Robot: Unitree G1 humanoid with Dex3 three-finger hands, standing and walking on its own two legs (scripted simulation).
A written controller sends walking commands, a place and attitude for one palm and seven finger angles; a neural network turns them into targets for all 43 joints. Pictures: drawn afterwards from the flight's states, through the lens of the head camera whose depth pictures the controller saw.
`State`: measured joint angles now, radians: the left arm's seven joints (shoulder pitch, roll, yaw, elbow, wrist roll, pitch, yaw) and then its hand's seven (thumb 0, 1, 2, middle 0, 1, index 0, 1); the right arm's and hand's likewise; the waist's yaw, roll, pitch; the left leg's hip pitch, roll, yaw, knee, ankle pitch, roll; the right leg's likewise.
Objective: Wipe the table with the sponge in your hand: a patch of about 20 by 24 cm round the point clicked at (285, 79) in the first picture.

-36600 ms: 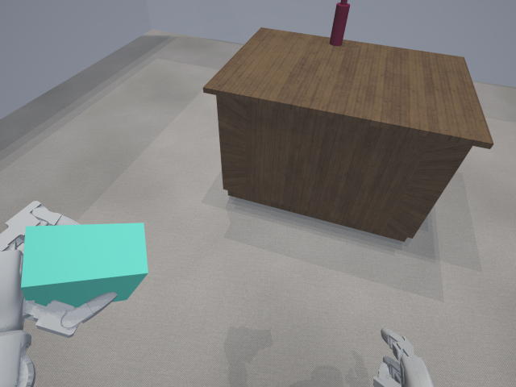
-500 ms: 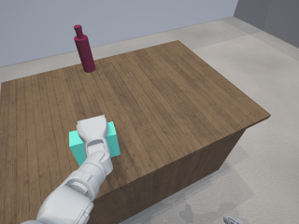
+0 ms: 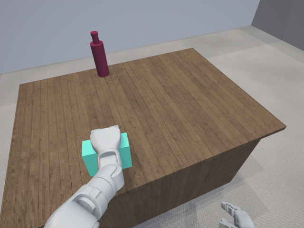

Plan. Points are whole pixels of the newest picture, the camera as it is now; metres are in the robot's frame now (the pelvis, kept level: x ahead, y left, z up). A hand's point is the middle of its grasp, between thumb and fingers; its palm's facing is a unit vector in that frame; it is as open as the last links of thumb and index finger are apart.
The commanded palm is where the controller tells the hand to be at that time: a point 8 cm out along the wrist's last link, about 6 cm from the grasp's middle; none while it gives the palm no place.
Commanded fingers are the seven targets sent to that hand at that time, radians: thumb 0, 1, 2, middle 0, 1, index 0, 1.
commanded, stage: wipe back along the third lane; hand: left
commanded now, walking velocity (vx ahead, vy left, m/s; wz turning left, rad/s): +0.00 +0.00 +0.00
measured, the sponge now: (109, 157) +0.34 +0.18 -0.05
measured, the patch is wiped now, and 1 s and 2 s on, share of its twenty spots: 1.00 1.00 1.00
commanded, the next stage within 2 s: slide back across to the middle lane in 0.76 s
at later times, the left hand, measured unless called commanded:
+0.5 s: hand (109, 151) +0.34 +0.17 -0.02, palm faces -0.07 -0.02 -1.00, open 10.2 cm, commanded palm +0.30 +0.14 +0.01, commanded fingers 0.00 0.10 1.30 -1.20 -1.60 -1.20 -1.60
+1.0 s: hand (109, 151) +0.34 +0.17 -0.02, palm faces -0.08 -0.03 -1.00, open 10.1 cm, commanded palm +0.30 +0.16 +0.03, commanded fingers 0.00 0.10 1.30 -1.20 -1.60 -1.20 -1.60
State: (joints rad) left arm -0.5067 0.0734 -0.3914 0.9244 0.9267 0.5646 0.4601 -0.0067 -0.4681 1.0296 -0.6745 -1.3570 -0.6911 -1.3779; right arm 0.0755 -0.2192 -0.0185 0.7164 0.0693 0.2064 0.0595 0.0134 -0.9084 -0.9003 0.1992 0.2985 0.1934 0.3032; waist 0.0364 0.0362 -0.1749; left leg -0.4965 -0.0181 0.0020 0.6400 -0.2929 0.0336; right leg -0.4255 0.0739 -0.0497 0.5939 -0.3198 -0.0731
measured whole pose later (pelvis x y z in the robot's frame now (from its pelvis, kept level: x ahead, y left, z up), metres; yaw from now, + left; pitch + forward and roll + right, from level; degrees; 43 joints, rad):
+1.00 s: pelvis -0.01 +0.00 +0.00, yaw -1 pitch +9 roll -1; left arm -0.52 0.09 -0.34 0.95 0.93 0.53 0.47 0.00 -0.47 1.03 -0.68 -1.36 -0.69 -1.38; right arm 0.11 -0.21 -0.02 0.73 0.07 0.20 0.04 0.01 -0.91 -0.90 0.20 0.30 0.19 0.30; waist 0.02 0.04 -0.18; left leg -0.54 -0.01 0.01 0.67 -0.29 0.03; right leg -0.47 0.08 -0.05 0.63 -0.31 -0.08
